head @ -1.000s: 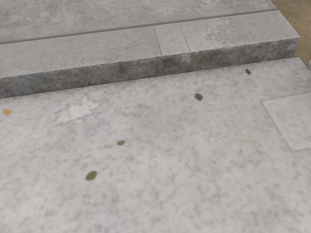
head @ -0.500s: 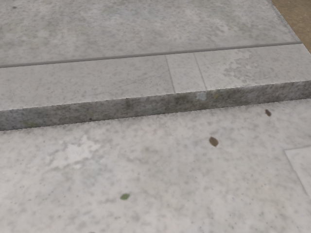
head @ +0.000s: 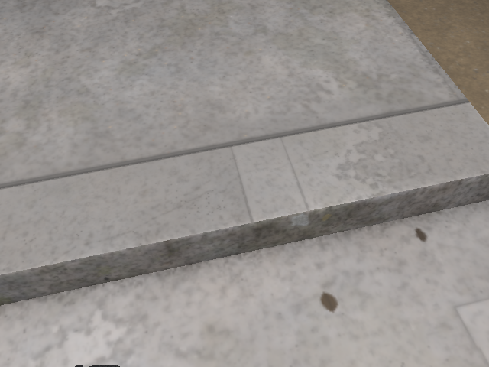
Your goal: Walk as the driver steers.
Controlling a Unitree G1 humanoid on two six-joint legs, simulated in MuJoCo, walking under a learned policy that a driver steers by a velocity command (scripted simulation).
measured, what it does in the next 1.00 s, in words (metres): walks ahead, turning left: left foot, then right foot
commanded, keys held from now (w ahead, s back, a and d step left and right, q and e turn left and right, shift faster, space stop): w+q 0.76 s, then q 0.24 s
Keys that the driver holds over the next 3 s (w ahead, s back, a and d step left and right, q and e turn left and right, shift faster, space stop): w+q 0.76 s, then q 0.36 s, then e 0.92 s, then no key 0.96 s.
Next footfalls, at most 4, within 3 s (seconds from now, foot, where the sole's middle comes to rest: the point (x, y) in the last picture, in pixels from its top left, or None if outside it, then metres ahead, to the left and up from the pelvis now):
0.54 left None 0.43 0.15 -0.76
1.00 right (234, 285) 0.69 0.04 -0.76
1.38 left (159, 336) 0.56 0.25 -0.76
1.76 right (251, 302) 0.64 0.00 -0.76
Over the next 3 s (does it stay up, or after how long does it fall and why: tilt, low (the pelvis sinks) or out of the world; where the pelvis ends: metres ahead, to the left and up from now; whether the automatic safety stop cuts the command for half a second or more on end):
stays up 0.52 0.06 0.02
